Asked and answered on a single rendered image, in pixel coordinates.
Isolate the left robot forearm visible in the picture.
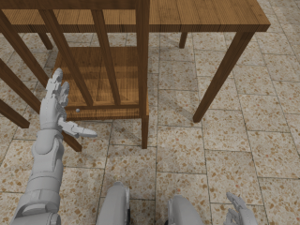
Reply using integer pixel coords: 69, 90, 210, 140
9, 128, 65, 225

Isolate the robot right hand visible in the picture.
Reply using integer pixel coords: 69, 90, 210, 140
223, 192, 259, 225

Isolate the table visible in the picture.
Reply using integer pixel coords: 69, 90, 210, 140
0, 0, 271, 128

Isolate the left robot upper arm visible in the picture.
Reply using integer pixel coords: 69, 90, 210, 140
11, 212, 62, 225

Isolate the chair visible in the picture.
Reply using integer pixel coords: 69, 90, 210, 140
0, 0, 150, 152

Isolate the right robot thigh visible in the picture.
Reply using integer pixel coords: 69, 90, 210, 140
167, 197, 204, 225

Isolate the robot left hand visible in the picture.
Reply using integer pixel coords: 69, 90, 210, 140
39, 67, 98, 139

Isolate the robot thigh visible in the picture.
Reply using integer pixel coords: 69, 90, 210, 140
167, 197, 204, 225
96, 185, 130, 225

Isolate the left robot thigh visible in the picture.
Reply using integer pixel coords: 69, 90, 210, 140
96, 185, 130, 225

